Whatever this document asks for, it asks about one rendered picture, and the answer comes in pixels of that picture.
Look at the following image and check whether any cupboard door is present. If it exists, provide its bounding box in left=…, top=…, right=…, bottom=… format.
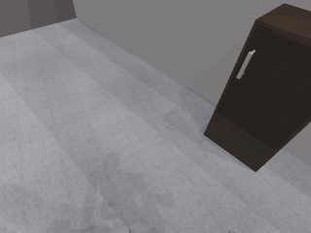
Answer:
left=216, top=26, right=311, bottom=150

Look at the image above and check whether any handle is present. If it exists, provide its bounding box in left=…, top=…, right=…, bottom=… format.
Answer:
left=236, top=50, right=256, bottom=80

